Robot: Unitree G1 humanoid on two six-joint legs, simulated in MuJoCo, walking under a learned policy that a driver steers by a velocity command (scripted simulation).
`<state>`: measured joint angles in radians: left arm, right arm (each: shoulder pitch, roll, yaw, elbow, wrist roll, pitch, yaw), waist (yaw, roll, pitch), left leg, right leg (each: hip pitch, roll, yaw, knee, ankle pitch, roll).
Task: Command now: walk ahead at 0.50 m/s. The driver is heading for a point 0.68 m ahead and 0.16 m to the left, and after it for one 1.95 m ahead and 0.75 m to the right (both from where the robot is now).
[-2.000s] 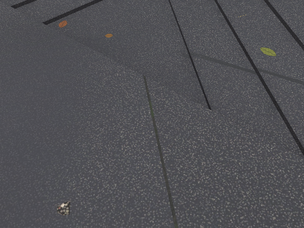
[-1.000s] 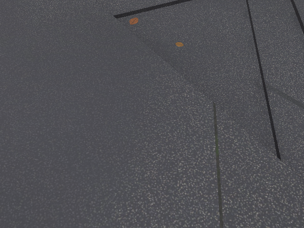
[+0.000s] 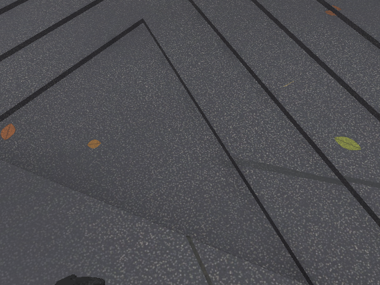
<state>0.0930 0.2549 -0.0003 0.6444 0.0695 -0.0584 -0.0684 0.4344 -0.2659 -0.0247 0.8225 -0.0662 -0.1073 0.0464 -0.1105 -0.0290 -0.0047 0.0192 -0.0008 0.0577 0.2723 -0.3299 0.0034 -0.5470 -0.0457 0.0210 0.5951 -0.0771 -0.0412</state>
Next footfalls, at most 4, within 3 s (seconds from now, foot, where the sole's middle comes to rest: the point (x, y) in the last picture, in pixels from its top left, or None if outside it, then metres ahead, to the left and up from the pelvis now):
0.04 right None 0.18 -0.13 -0.77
0.54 left None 0.46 0.17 -0.77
0.92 right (165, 238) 0.67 0.04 -0.77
1.30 left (80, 215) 0.80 0.37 -0.77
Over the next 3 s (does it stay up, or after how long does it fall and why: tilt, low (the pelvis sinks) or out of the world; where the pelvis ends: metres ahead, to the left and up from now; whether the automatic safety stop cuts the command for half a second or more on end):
stays up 1.55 0.05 -0.17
